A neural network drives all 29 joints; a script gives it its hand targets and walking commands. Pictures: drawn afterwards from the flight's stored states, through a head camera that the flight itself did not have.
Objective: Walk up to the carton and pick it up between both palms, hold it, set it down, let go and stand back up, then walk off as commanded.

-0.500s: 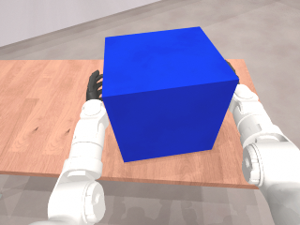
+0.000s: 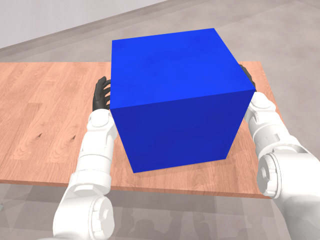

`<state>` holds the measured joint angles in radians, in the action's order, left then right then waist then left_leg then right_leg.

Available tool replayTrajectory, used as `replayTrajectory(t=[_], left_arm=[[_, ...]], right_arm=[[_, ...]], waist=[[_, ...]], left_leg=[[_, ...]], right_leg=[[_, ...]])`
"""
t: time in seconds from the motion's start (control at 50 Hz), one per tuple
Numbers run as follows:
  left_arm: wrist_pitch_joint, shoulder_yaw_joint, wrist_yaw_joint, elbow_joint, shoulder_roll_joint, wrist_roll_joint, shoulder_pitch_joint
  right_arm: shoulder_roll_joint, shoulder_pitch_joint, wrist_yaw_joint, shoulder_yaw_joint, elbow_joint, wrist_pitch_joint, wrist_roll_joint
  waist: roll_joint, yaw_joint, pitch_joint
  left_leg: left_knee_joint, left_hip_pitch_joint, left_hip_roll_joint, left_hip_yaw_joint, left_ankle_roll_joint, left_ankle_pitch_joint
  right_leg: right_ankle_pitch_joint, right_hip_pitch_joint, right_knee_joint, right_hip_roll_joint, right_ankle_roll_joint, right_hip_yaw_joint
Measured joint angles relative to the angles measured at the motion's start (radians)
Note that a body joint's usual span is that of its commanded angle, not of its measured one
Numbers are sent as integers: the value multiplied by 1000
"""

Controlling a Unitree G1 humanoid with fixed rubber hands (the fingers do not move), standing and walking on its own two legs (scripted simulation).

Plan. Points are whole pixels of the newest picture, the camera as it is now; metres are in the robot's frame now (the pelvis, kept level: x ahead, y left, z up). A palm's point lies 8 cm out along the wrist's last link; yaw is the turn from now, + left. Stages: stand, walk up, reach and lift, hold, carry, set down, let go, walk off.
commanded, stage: set down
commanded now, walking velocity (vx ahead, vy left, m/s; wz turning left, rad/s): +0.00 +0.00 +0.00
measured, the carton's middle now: (172, 103) +0.46 +0.03 +0.07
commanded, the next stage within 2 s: none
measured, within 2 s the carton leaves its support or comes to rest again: neither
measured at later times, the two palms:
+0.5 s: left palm (102, 111) +0.38 +0.20 +0.11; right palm (245, 95) +0.47 -0.16 +0.11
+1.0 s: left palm (102, 113) +0.38 +0.20 +0.11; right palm (245, 97) +0.47 -0.16 +0.10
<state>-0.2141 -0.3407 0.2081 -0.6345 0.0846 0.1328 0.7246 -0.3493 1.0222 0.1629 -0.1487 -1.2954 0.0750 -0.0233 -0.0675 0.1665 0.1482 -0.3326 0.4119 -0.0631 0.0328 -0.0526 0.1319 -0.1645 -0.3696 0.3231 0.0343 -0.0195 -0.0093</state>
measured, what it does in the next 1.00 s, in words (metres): stands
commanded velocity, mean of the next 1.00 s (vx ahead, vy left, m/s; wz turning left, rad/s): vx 0.00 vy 0.00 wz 0.00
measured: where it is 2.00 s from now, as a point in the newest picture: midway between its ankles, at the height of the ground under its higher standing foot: outside the picture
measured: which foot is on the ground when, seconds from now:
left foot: down 0.00-1.00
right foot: down 0.00-1.00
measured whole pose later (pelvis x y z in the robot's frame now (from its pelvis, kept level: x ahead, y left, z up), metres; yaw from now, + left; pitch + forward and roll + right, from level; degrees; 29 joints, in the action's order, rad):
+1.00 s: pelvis +0.00 +0.00 +0.00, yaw +0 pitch +12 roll -1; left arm -0.16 -0.38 0.20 -0.65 0.12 0.15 0.72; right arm -0.35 1.01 0.18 -0.24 -1.31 0.11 -0.01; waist -0.06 0.18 0.14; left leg -0.33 0.42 -0.06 0.03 -0.05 0.13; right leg -0.16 -0.38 0.32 0.03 -0.02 -0.01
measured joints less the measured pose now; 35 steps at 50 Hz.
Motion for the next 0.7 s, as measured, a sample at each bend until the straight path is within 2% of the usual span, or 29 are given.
replayTrajectory(t=[0.7], left_arm=[[65, -93, -43, -15, 39, 81, -5]], right_arm=[[31, -13, 12, -127, -1, 42, 114]], waist=[[0, -5, -3]], left_leg=[[1, 1, 0, -1, 0, -1]], right_leg=[[1, -1, 0, 0, 1, 0]])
